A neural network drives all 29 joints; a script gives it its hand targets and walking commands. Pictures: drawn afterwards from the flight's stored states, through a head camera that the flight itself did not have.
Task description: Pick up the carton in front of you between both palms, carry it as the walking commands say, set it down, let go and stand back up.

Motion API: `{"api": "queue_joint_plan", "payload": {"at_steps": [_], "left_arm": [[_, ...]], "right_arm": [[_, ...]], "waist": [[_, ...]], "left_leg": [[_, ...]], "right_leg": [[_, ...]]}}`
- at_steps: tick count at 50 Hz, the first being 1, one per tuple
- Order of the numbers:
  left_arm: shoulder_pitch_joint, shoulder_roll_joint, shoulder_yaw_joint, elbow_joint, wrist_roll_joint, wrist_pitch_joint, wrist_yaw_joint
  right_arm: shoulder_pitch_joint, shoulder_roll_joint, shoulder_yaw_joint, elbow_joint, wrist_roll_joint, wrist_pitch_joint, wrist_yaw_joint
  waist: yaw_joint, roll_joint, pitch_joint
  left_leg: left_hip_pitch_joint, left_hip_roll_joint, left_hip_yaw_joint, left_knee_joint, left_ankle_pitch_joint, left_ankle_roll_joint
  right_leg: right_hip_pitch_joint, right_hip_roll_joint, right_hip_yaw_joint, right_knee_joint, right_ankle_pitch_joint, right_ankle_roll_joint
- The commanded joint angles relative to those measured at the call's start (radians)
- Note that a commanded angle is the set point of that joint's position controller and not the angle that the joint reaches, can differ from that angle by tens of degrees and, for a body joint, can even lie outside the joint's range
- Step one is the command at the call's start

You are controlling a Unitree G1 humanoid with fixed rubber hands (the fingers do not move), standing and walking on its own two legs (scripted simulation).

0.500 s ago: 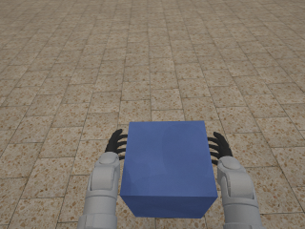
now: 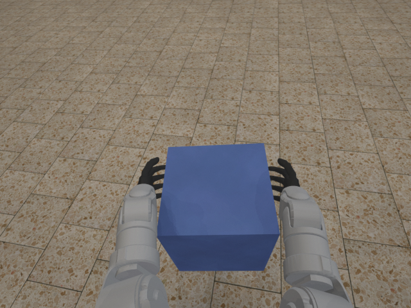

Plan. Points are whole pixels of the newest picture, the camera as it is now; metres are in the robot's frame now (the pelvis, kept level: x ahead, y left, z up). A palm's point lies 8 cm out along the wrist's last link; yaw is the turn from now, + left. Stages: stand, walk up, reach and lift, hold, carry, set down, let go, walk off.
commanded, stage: set down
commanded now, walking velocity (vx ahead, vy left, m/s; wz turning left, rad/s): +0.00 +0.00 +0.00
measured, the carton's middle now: (218, 212) +0.33 +0.02 -0.05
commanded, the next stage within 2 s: none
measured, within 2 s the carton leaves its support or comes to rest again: neither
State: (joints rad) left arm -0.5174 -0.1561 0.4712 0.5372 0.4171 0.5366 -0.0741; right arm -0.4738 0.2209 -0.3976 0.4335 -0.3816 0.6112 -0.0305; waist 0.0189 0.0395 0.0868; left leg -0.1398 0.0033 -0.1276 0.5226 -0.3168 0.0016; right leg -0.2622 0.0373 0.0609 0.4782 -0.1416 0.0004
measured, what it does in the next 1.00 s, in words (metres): lowers itself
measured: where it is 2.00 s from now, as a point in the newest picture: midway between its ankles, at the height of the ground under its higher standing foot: outside the picture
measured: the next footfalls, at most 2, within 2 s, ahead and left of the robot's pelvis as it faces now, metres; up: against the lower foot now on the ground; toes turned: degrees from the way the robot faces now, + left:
none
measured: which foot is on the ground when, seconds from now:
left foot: down 0.00-1.00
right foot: down 0.00-1.00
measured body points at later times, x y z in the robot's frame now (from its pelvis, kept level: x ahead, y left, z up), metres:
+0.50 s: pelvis -0.03 +0.01 -0.11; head +0.19 -0.02 +0.28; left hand +0.40 +0.16 -0.18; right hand +0.38 -0.14 -0.19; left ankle -0.01 +0.16 -0.73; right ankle +0.08 -0.11 -0.73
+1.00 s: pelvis -0.05 +0.02 -0.23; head +0.22 -0.01 +0.13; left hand +0.42 +0.13 -0.33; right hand +0.41 -0.17 -0.34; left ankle -0.01 +0.16 -0.73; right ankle +0.08 -0.11 -0.73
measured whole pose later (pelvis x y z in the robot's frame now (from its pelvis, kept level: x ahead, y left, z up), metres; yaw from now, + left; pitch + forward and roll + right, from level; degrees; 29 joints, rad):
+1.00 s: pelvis -0.05 +0.02 -0.23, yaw +5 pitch +48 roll +4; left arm -0.87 -0.08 0.40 0.68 0.15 0.18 0.12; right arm -0.86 -0.02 -0.41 0.65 -0.21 0.22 -0.01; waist -0.06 0.05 -0.22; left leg -1.85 -0.16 -0.09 1.60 -0.59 -0.07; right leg -1.98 0.07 0.15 1.53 -0.38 0.07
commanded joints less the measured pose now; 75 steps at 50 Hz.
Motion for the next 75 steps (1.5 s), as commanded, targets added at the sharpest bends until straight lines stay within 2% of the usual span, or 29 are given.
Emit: {"api": "queue_joint_plan", "payload": {"at_steps": [1,5,8,11,13,15,18,20,22,25,28,35,42,50,62,69,75], "left_arm": [[-0.551,-0.703,-0.289,0.146,-0.099,-0.079,-0.218],[-0.506,-0.583,-0.176,0.195,-0.024,-0.144,-0.189],[-0.514,-0.583,-0.201,0.188,-0.045,-0.229,-0.186],[-0.544,-0.629,-0.284,0.178,-0.095,-0.329,-0.194],[-0.567,-0.680,-0.362,0.179,-0.141,-0.379,-0.200],[-0.606,-0.736,-0.447,0.148,-0.191,-0.405,-0.202],[-0.663,-0.788,-0.560,0.078,-0.254,-0.409,-0.194],[-0.681,-0.823,-0.610,0.040,-0.288,-0.394,-0.184],[-0.689,-0.861,-0.631,0.032,-0.305,-0.367,-0.179],[-0.679,-0.903,-0.619,0.073,-0.301,-0.319,-0.178],[-0.687,-0.916,-0.594,0.117,-0.292,-0.286,-0.171],[-0.747,-0.895,-0.567,0.169,-0.296,-0.312,-0.112],[-0.827,-0.859,-0.589,0.160,-0.321,-0.366,-0.044],[-0.957,-0.811,-0.607,0.142,-0.352,-0.381,0.004],[-1.137,-0.739,-0.528,0.223,-0.361,-0.375,0.021],[-1.228,-0.687,-0.492,0.274,-0.370,-0.379,0.032],[-1.298,-0.651,-0.505,0.300,-0.401,-0.385,0.044]], "right_arm": [[-0.573,0.807,0.338,0.129,0.143,-0.083,0.189],[-0.522,0.656,0.201,0.168,0.054,-0.167,0.143],[-0.512,0.640,0.216,0.169,0.043,-0.263,0.124],[-0.554,0.695,0.315,0.145,0.074,-0.371,0.115],[-0.600,0.753,0.413,0.137,0.112,-0.426,0.116],[-0.652,0.801,0.519,0.095,0.154,-0.455,0.118],[-0.725,0.827,0.645,0.019,0.207,-0.461,0.129],[-0.739,0.828,0.694,-0.009,0.227,-0.449,0.142],[-0.735,0.831,0.706,-0.004,0.233,-0.424,0.160],[-0.719,0.816,0.673,0.050,0.223,-0.380,0.195],[-0.726,0.792,0.621,0.107,0.210,-0.351,0.225],[-0.759,0.730,0.513,0.207,0.200,-0.369,0.246],[-0.816,0.671,0.487,0.240,0.230,-0.406,0.232],[-0.936,0.619,0.503,0.224,0.277,-0.408,0.209],[-1.106,0.541,0.457,0.271,0.288,-0.393,0.197],[-1.186,0.476,0.417,0.311,0.293,-0.398,0.209],[-1.253,0.412,0.405,0.333,0.315,-0.410,0.223]], "waist": [[0.025,-0.054,-0.192],[0.007,-0.043,-0.233],[-0.002,-0.040,-0.353],[0.006,-0.053,-0.531],[0.024,-0.061,-0.674],[0.029,-0.068,-0.835],[0.019,-0.075,-1.086],[0.005,-0.080,-1.192],[-0.009,-0.079,-1.215],[-0.030,-0.067,-1.150],[-0.045,-0.058,-1.084],[-0.071,-0.031,-1.109],[-0.092,-0.009,-1.192],[-0.112,-0.031,-1.270],[-0.148,-0.071,-1.237],[-0.169,-0.062,-1.205],[-0.190,-0.043,-1.193]], "left_leg": [[-0.393,-0.098,0.082,-0.061,-0.082,0.059],[-0.517,-0.112,0.091,0.022,-0.035,0.042],[-0.636,-0.131,0.100,0.099,0.010,0.028],[-0.796,-0.147,0.105,0.179,0.036,0.016],[-0.910,-0.151,0.112,0.236,0.057,0.005],[-1.003,-0.157,0.121,0.292,0.073,-0.007],[-1.077,-0.171,0.135,0.377,0.102,-0.024],[-1.099,-0.181,0.139,0.424,0.107,-0.034],[-1.106,-0.187,0.139,0.461,0.092,-0.040],[-1.125,-0.188,0.136,0.503,0.039,-0.044],[-1.175,-0.187,0.135,0.538,-0.003,-0.047],[-1.281,-0.192,0.137,0.659,0.064,-0.066],[-1.368,-0.208,0.156,0.787,0.063,-0.078],[-1.491,-0.232,0.190,0.932,-0.038,-0.078],[-1.709,-0.250,0.221,1.109,-0.162,-0.061],[-1.776,-0.251,0.227,1.196,-0.176,-0.058],[-1.781,-0.246,0.229,1.267,-0.159,-0.062]], "right_leg": [[0.266,0.036,0.043,-0.025,-0.238,0.029],[0.137,0.049,0.031,0.068,-0.128,0.029],[0.064,0.058,0.023,0.162,0.027,0.028],[0.054,0.054,0.032,0.266,0.164,0.030],[0.064,0.057,0.042,0.335,0.214,0.032],[0.086,0.058,0.046,0.402,0.273,0.032],[0.085,0.066,0.027,0.505,0.339,0.034],[0.023,0.076,0.004,0.558,0.323,0.037],[-0.102,0.087,-0.026,0.590,0.252,0.040],[-0.329,0.098,-0.064,0.623,0.127,0.037],[-0.490,0.099,-0.085,0.659,0.057,0.028],[-0.732,0.097,-0.093,0.778,0.105,0.020],[-0.850,0.100,-0.099,0.898,0.120,0.031],[-0.896,0.100,-0.116,1.025,0.060,0.050],[-0.963,0.085,-0.120,1.167,-0.036,0.065],[-1.042,0.074,-0.126,1.252,-0.042,0.065],[-1.103,0.059,-0.137,1.328,-0.010,0.064]]}}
